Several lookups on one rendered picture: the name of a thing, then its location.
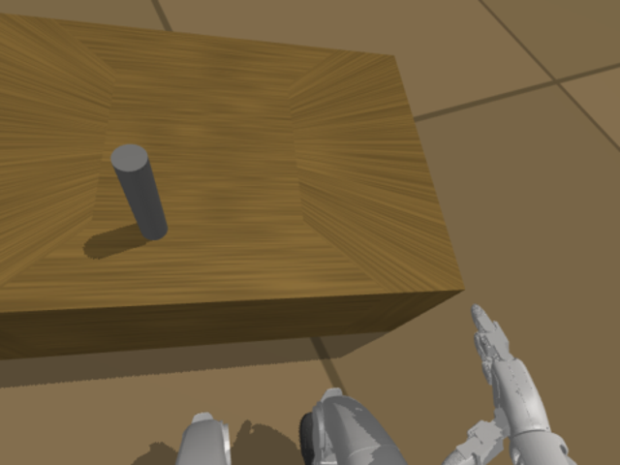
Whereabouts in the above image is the right robot arm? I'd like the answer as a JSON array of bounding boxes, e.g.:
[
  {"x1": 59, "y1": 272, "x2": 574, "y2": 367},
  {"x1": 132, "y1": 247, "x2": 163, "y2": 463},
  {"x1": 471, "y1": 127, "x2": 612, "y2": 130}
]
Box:
[{"x1": 509, "y1": 430, "x2": 577, "y2": 465}]

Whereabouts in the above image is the can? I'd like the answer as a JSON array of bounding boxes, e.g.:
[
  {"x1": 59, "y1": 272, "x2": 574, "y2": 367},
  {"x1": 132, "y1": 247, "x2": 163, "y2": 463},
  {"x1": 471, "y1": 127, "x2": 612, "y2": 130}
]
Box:
[{"x1": 110, "y1": 144, "x2": 168, "y2": 240}]

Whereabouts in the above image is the right robot hand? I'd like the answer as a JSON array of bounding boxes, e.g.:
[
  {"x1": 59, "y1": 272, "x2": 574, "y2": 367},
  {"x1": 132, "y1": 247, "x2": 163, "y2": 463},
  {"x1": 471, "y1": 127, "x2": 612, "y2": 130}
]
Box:
[{"x1": 441, "y1": 303, "x2": 551, "y2": 465}]

